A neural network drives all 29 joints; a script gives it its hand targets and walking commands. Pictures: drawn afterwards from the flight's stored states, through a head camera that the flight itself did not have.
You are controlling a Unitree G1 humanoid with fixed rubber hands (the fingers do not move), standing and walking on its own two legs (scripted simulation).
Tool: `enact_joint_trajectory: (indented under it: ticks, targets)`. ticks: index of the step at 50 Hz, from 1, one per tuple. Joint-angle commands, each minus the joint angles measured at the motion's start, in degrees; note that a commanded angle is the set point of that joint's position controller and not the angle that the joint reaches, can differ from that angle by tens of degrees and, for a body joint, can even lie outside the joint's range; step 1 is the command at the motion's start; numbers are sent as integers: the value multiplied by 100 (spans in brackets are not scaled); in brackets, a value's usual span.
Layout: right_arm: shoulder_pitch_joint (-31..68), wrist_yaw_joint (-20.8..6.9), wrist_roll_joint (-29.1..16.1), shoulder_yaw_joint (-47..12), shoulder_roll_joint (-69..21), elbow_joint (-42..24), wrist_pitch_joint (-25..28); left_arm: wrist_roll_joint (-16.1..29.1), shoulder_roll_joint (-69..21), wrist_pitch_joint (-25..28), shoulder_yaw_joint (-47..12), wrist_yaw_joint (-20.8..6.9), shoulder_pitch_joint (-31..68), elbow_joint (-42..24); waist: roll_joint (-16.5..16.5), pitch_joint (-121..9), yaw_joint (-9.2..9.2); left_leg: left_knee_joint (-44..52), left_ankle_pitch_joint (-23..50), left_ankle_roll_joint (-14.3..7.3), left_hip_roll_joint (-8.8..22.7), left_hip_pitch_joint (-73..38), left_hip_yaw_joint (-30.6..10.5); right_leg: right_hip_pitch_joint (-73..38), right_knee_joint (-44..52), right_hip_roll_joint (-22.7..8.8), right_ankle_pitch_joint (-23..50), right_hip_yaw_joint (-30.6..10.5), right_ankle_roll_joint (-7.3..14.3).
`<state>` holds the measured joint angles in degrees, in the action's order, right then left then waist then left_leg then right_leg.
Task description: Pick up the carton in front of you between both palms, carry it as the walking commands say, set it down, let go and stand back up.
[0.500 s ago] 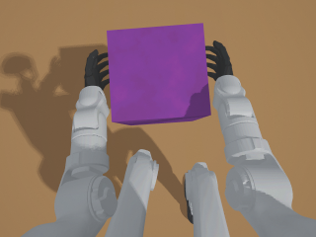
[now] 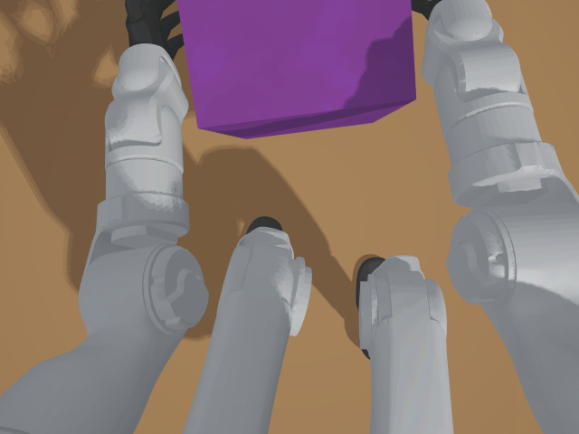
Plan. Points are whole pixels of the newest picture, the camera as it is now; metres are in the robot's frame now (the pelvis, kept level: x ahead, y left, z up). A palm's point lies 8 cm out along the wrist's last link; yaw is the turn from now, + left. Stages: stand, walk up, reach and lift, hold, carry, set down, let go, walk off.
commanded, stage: set down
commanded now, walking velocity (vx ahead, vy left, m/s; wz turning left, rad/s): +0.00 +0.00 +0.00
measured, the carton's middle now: (297, 43) +0.54 +0.11 -0.24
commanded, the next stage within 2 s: none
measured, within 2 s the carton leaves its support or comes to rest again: rests again in 0.52 s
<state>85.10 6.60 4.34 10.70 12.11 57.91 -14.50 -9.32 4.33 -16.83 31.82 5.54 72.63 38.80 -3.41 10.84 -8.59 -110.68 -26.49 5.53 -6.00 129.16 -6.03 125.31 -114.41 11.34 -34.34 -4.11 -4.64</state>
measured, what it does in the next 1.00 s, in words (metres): stands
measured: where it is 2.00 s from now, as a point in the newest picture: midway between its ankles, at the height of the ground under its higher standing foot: (313, 305)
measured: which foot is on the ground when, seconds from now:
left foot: down 0.00-1.00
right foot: down 0.00-1.00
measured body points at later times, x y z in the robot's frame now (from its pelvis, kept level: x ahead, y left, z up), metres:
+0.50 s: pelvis +0.01 -0.01 -0.03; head +0.39 +0.02 +0.21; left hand +0.49 +0.26 -0.21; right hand +0.59 -0.03 -0.22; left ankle +0.13 +0.13 -0.39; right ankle +0.09 -0.12 -0.39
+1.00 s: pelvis +0.00 -0.01 -0.04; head +0.38 +0.01 +0.20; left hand +0.49 +0.26 -0.22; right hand +0.59 -0.03 -0.22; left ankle +0.13 +0.13 -0.39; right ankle +0.09 -0.12 -0.39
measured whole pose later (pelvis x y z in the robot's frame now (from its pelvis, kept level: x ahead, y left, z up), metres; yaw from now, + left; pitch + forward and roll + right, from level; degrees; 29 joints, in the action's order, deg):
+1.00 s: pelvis +0.00 -0.01 -0.04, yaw +1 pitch +39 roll +4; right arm 92.5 2.8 6.4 8.8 15.2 68.1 -11.1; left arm -9.8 9.6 -12.3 35.0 -3.1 77.6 50.8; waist -3.1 20.6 -9.9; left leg -119.5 -29.8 4.8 -1.0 128.6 -2.3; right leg 127.1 -125.2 9.9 -36.6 -2.8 -1.2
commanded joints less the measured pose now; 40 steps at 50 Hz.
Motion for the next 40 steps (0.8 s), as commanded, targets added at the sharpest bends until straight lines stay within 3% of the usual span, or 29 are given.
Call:
enact_joint_trajectory:
  ticks: [1, 5, 11, 19, 27, 40]
  targets:
    - [3293, -1078, -728, -1734, -4930, -657, 291, 849, -4094, 252, -2748, -1471, 4141, -312, -258, -7553, -620, 383, 2260, -60, 30, -4870, 1282, -2762, 715, 47, 1373, 841, 309]
    - [3402, -1051, -801, -1954, -4955, -779, 337, 1016, -4031, 301, -2697, -1586, 4260, -362, -683, -7165, -777, 179, 2442, -120, 51, -4285, 1226, -2903, 421, 25, 1753, 794, 313]
    - [3340, -979, -1073, -2369, -5288, -952, 409, 1194, -3947, 360, -2667, -1675, 4019, -212, -1011, -7337, -988, -73, 2991, -215, 75, -4234, 1202, -3117, 211, 9, 2366, 720, 256]
    - [2984, -1007, -880, -2008, -5141, -553, 443, 969, -3786, 391, -2377, -1811, 3817, 118, -831, -6323, -869, -181, 2525, -235, 100, -3475, 1210, -2564, 211, 12, 2149, 603, 340]
    - [3120, -1037, -843, -1869, -4709, -277, 522, 860, -3381, 512, -2177, -1776, 4006, 244, -768, -5734, -872, -272, 2184, -258, 158, -3160, 1216, -2337, 152, -21, 1881, 504, 381]
    - [2783, -1225, -328, -1225, -3872, 553, 473, 514, -2827, 527, -1611, -1767, 3741, 852, -659, -4233, -608, -287, 1377, -331, 177, -2771, 1096, -1465, 186, -114, 945, 491, 463]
